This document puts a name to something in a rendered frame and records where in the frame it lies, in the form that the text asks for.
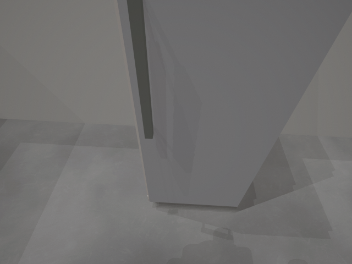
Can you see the fridge door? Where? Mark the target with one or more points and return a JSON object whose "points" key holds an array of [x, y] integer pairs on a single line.
{"points": [[225, 77]]}

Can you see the handle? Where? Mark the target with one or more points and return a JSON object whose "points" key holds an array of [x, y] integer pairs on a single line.
{"points": [[137, 26]]}

